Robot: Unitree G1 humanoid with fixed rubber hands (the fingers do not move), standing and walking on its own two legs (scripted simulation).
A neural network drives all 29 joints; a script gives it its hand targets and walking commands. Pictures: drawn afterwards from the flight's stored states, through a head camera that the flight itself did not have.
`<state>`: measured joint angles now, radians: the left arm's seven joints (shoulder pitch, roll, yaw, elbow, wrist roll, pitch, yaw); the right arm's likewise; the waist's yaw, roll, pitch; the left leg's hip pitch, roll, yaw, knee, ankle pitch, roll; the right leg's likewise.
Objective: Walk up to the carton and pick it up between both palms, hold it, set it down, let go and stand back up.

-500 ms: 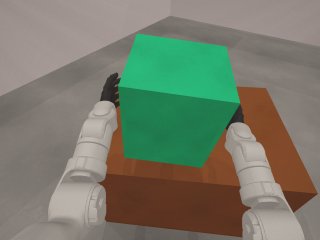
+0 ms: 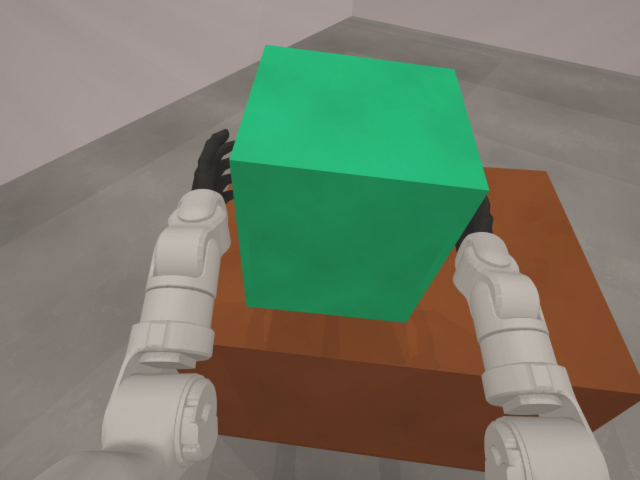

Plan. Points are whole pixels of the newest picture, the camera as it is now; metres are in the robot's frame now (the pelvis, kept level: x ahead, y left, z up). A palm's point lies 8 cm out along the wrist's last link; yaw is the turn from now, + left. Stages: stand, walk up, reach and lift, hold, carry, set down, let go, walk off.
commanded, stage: reach and lift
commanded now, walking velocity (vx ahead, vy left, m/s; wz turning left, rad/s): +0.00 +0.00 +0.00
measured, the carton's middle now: (342, 196) +0.44 +0.00 +0.14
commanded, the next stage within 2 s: hold in 0.68 s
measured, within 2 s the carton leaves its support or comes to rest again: neither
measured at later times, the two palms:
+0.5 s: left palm (199, 210) +0.37 +0.17 +0.18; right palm (472, 234) +0.37 -0.15 +0.15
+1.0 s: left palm (194, 205) +0.36 +0.17 +0.19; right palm (478, 229) +0.36 -0.16 +0.16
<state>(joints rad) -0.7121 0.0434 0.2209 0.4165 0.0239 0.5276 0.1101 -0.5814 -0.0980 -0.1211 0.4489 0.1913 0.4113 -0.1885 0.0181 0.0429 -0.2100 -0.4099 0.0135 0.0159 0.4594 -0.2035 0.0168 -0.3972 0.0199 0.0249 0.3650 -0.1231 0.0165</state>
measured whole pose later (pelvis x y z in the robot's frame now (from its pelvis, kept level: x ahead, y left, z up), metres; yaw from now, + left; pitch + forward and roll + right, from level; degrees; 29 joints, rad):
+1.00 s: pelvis -0.01 +0.00 +0.00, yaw +0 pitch +6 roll -1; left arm -0.63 0.03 0.22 0.25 0.05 0.65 0.11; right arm -0.58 -0.10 -0.11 0.36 0.19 0.50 -0.18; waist 0.02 0.04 -0.20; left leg -0.37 0.01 0.02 0.44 -0.18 0.02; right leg -0.35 0.02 0.02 0.34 -0.10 0.02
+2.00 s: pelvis -0.02 +0.00 +0.00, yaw +0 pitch +5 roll -1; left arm -0.63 0.03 0.22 0.23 0.10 0.72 0.08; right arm -0.59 -0.10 -0.12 0.33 0.18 0.57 -0.19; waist 0.00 0.04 -0.20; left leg -0.34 0.01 0.02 0.44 -0.18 0.02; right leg -0.32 0.02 0.02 0.34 -0.10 0.02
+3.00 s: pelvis -0.02 +0.00 +0.00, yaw +0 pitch +4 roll -1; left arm -0.64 0.03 0.23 0.23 0.11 0.72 0.07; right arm -0.61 -0.09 -0.12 0.33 0.17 0.56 -0.19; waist 0.00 0.04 -0.20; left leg -0.32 0.01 0.02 0.43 -0.18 0.02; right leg -0.31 0.02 0.02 0.34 -0.10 0.02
